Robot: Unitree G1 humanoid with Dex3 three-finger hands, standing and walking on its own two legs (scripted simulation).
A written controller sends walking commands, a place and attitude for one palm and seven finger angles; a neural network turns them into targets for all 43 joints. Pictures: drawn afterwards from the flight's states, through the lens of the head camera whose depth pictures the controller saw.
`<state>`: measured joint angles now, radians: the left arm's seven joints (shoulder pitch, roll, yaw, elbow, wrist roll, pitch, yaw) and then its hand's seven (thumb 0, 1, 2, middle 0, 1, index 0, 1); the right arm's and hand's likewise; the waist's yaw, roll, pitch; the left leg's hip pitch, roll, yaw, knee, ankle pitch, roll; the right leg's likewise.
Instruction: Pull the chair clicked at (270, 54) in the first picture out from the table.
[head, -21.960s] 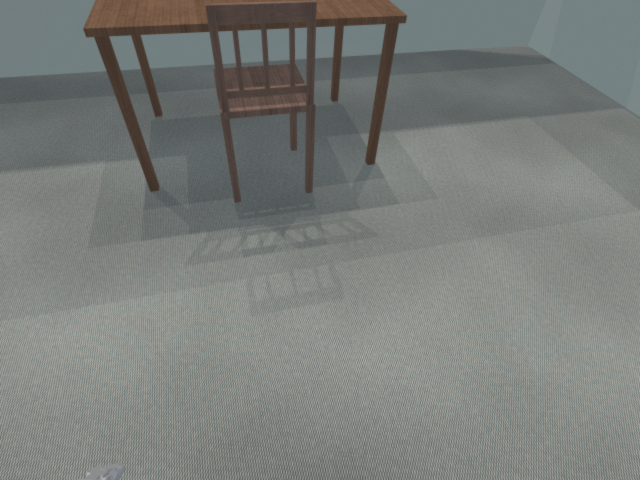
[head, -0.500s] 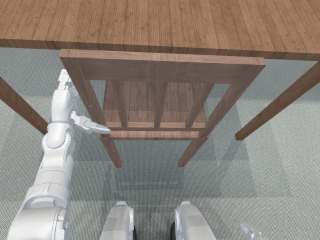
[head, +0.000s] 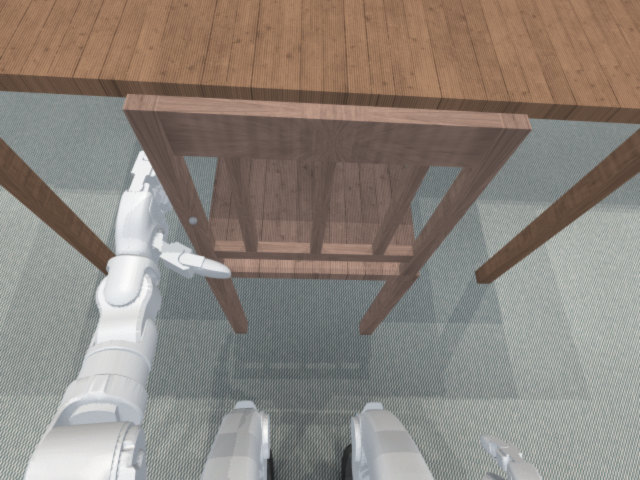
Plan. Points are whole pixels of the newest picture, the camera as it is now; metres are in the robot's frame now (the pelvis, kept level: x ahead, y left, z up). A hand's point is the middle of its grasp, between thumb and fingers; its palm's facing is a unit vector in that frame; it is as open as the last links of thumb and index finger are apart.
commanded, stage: hook a spindle and tug to test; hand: left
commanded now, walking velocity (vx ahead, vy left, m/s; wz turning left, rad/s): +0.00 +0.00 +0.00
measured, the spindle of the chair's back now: (320, 210) +0.44 -0.01 +0.01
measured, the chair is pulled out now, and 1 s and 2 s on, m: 0.00 0.00 0.06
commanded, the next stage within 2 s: step backward, pulling the chair out in 1.32 s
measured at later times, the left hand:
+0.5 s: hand (197, 218) +0.43 +0.15 +0.02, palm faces -0.01 -1.00 -0.03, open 9.2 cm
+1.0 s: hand (198, 225) +0.42 +0.14 +0.02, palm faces -0.01 -1.00 -0.01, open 5.7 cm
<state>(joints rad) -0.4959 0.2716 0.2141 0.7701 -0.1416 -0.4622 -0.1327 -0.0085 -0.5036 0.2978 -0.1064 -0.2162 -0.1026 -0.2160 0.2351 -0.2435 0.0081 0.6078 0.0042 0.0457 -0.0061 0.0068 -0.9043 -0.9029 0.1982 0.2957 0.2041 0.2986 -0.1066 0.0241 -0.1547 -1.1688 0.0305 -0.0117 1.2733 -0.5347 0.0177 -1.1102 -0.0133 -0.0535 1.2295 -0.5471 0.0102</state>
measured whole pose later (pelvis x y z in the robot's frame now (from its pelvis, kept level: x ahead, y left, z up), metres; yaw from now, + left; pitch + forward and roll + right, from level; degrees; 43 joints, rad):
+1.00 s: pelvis +0.00 +0.00 +0.00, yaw -1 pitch +24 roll -2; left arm -0.41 0.24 0.20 0.66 -0.14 -0.46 -0.09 0.01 0.64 0.78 -0.44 -1.45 -0.43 -1.45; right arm 0.24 -0.23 0.01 0.58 0.00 0.05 0.01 0.01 -0.90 -0.90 0.20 0.30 0.20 0.30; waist -0.11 0.02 -0.16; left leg -1.15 0.04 0.01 1.27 -0.54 0.02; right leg -1.10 -0.01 -0.03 1.23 -0.55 0.01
